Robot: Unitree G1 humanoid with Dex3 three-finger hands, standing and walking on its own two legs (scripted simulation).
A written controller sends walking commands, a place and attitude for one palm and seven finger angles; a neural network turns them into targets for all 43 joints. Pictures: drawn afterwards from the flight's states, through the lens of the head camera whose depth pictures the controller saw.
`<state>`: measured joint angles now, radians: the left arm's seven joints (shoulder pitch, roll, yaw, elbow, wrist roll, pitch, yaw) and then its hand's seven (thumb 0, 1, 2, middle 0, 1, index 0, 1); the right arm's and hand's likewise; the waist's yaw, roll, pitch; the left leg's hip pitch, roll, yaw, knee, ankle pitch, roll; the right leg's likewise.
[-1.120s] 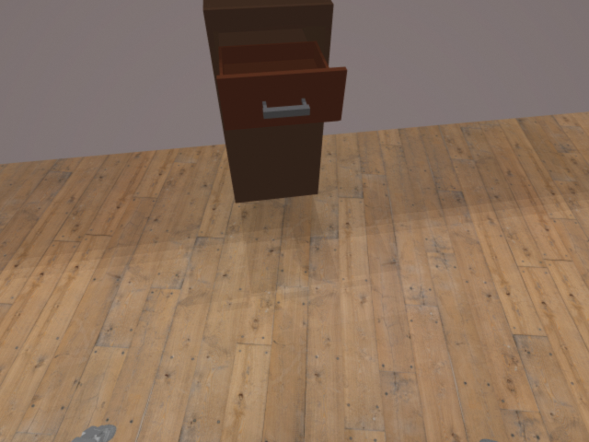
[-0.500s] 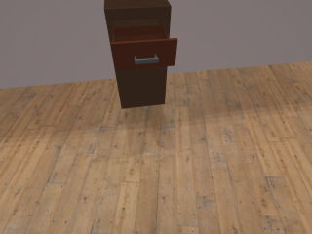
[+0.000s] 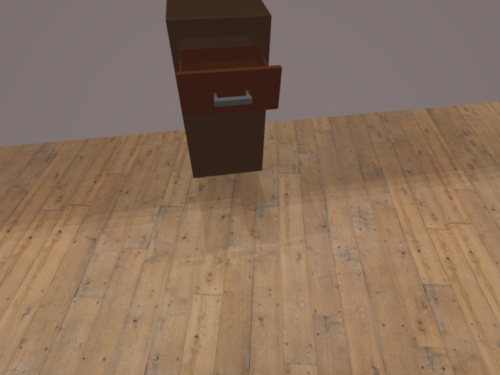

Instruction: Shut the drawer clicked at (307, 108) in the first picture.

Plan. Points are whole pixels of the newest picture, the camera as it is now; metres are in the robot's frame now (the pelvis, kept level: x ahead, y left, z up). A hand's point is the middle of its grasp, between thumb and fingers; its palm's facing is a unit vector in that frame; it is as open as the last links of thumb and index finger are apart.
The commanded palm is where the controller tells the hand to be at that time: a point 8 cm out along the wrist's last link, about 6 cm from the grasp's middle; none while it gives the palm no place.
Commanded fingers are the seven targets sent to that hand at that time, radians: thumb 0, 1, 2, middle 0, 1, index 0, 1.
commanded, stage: look at it before walking up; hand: left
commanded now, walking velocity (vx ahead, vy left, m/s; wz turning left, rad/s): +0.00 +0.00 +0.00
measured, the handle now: (232, 97) +0.98 +0.12 -0.08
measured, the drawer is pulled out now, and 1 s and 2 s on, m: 0.29 0.29 0.29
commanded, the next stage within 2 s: walk to a spot facing it in 0.32 s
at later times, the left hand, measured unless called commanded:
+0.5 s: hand out of the picture +0.07 +0.24 -0.16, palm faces -0.01 -0.95 -0.32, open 7.4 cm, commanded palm none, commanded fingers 0.00 0.90 0.90 -0.20 -0.30 -0.20 -0.30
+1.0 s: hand out of the picture +0.12 +0.13 -0.17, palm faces -0.15 -0.97 -0.19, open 7.4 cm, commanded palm none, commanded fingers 0.00 0.90 0.90 -0.20 -0.30 -0.20 -0.30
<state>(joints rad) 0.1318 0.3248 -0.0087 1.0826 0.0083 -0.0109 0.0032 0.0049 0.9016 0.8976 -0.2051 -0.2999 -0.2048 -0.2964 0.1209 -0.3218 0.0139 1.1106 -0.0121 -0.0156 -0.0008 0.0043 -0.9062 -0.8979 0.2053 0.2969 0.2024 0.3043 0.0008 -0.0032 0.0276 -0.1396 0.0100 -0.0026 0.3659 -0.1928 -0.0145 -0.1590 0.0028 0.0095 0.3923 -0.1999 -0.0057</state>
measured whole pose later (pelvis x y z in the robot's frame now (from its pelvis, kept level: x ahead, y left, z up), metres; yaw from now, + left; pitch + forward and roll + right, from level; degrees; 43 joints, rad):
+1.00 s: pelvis +0.10 -0.04 +0.00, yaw -14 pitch +0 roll +0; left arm 0.40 0.15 0.04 1.03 0.02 -0.05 0.00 0.00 0.90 0.90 -0.20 -0.30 -0.20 -0.30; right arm 0.23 -0.21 -0.05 1.03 -0.03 -0.01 0.01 0.01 -0.91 -0.90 0.20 0.30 0.20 0.30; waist 0.02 0.02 0.04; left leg -0.54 0.12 0.07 1.09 -0.26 -0.04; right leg -0.15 0.06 -0.04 0.43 -0.27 -0.08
